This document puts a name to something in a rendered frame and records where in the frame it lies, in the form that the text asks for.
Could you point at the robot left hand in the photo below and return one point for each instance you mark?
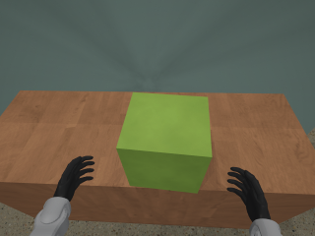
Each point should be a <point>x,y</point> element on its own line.
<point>70,179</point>

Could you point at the robot right hand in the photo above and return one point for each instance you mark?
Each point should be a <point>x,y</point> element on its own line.
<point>252,194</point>

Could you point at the left robot forearm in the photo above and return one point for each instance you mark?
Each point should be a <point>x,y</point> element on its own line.
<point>53,219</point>

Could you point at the right robot forearm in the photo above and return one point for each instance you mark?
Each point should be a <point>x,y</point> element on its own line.
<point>264,227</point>

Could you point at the carton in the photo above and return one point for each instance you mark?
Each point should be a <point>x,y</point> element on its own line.
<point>165,141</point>

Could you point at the pedestal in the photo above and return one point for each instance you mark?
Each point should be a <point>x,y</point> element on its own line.
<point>42,131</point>

